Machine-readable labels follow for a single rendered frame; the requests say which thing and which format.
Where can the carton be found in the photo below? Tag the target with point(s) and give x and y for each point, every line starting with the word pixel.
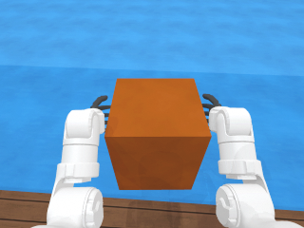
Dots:
pixel 157 133

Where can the left robot hand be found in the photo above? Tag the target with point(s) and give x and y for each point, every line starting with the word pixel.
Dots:
pixel 101 107

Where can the robot right forearm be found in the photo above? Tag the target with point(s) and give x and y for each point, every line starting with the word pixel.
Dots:
pixel 237 151

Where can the robot left forearm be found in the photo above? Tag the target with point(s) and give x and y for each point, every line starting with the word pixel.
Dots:
pixel 81 139

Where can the robot left upper arm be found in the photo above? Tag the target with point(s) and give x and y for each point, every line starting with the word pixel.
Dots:
pixel 75 207

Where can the right robot hand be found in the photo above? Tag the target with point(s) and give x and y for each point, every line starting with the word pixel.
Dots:
pixel 214 102

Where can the robot right upper arm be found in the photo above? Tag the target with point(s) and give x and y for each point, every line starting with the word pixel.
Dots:
pixel 247 205

